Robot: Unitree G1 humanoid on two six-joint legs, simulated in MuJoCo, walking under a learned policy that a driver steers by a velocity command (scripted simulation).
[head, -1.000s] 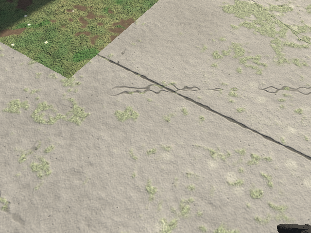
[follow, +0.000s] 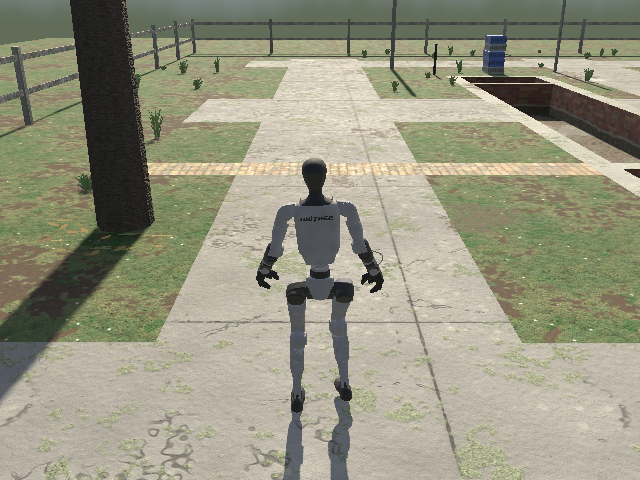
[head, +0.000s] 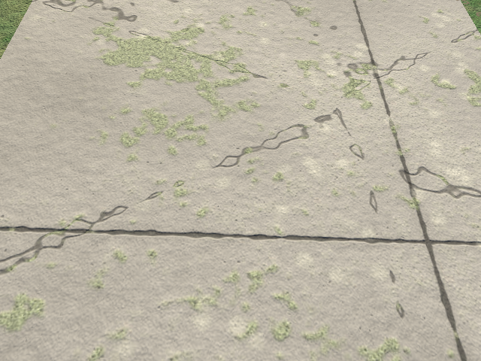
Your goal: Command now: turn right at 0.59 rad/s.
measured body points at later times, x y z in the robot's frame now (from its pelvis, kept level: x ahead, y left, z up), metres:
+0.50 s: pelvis -0.01 -0.05 +0.00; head +0.02 -0.09 +0.45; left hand +0.22 +0.17 -0.07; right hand +0.05 -0.37 -0.11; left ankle +0.01 +0.10 -0.65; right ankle -0.03 -0.14 -0.74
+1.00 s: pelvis +0.03 -0.07 +0.00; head +0.03 -0.07 +0.45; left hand +0.24 +0.15 -0.10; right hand +0.00 -0.35 -0.13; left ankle +0.04 +0.09 -0.74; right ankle -0.01 -0.15 -0.74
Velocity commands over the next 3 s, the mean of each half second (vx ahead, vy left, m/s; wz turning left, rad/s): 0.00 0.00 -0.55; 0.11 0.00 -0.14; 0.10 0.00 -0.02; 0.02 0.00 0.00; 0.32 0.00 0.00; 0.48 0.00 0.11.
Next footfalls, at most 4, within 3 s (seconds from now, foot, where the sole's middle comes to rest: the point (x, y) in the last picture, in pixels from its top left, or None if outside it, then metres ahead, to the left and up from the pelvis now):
0.32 right None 0.02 -0.17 -0.77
0.74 left None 0.08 0.08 -0.77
1.34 left None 0.22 0.00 -0.77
2.74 right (354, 355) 0.49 -0.33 -0.77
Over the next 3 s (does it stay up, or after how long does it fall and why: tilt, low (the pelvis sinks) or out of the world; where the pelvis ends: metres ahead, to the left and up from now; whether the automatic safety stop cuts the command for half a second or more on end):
stays up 0.47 -0.23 0.01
